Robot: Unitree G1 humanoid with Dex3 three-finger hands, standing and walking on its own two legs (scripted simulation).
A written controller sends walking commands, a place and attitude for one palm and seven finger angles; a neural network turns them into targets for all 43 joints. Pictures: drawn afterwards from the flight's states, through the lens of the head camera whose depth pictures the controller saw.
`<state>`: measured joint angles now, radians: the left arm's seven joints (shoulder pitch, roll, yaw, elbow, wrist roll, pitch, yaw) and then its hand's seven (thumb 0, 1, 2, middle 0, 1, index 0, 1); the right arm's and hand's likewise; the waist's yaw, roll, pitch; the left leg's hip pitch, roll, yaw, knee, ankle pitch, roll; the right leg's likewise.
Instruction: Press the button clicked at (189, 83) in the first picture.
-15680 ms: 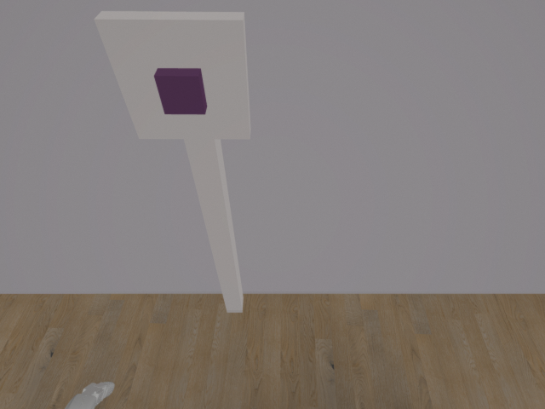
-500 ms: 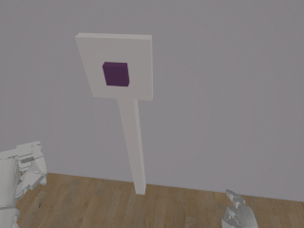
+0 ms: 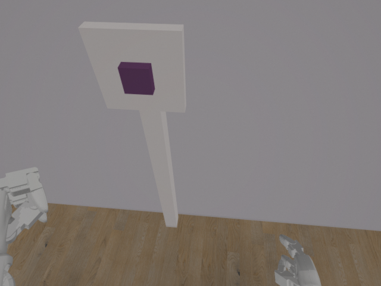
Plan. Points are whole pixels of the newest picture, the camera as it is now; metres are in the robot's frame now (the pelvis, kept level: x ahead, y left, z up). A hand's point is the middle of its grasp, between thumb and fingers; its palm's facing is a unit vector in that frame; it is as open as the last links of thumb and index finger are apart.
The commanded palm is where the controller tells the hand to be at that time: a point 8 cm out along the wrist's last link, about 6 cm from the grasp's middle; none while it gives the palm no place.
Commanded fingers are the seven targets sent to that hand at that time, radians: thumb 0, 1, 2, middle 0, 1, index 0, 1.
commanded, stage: step back with the hand held close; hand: left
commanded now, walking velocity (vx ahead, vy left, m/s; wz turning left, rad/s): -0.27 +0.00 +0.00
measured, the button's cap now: (137, 78) +0.49 +0.16 +0.19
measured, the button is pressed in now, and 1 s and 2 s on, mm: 0 0 0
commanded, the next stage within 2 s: stop stepping back and stand still in 0.94 s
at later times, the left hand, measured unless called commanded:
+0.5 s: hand (15, 265) +0.12 +0.24 +0.15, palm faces +0.37 -0.81 -0.45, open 3.1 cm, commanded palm +0.06 +0.29 +0.17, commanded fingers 0.00 0.90 0.90 -1.30 -1.50 -1.30 -1.50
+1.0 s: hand out of the picture +0.03 +0.21 +0.16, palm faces +0.23 -0.84 -0.49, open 3.1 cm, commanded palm -0.04 +0.27 +0.17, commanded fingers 0.00 0.90 0.90 -1.30 -1.50 -1.30 -1.50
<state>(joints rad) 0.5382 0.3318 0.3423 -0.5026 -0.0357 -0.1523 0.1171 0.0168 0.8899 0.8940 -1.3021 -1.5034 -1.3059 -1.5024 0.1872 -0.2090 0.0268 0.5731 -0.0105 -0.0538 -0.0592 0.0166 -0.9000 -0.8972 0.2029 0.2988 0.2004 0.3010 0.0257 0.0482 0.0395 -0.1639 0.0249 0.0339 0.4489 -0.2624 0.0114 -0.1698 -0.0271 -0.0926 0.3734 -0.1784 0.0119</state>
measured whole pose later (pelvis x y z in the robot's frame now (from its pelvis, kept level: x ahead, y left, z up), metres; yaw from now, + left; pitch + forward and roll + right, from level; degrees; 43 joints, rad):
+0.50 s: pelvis -0.07 +0.01 -0.02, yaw +0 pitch +0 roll -1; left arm 0.62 0.36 0.36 -0.63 -0.01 -0.22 0.14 0.02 0.89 0.89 -1.30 -1.50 -1.31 -1.50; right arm 0.18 -0.20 0.01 0.52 0.00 -0.05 -0.07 0.02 -0.90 -0.90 0.20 0.30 0.20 0.30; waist 0.02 -0.01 0.04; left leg -0.40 0.01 0.02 0.65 -0.29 0.03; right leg -0.40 -0.05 -0.09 0.55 -0.15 0.01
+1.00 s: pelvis -0.18 +0.00 -0.02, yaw -1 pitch +1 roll -4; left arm 0.62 0.45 0.36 -0.68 -0.05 -0.28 0.11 0.02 0.89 0.89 -1.30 -1.50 -1.31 -1.50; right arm 0.12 -0.19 0.02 0.61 -0.01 -0.09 -0.05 0.02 -0.90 -0.90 0.20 0.30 0.20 0.30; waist 0.01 0.03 0.07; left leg -0.50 0.07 -0.03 0.44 0.04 0.00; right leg -0.17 0.10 -0.01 0.48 -0.33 -0.01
